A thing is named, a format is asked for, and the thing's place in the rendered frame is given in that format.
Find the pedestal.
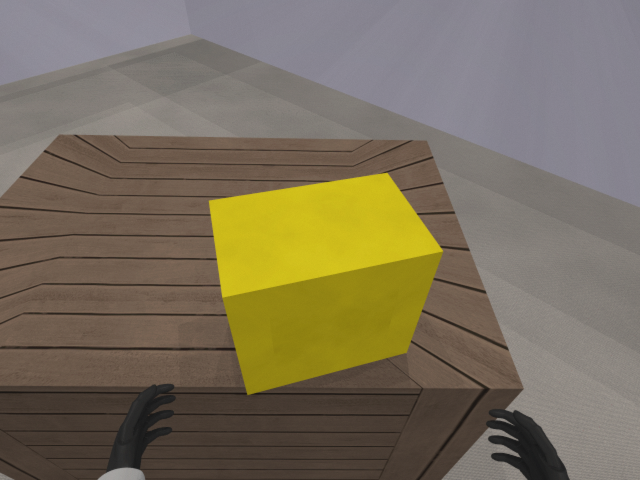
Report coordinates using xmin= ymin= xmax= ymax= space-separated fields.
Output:
xmin=0 ymin=135 xmax=524 ymax=480

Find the right robot hand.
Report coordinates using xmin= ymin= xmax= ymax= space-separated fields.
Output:
xmin=486 ymin=409 xmax=570 ymax=480

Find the left robot hand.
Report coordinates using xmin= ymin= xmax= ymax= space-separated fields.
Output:
xmin=106 ymin=384 xmax=176 ymax=473

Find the carton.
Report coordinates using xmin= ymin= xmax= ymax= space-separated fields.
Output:
xmin=209 ymin=173 xmax=443 ymax=395

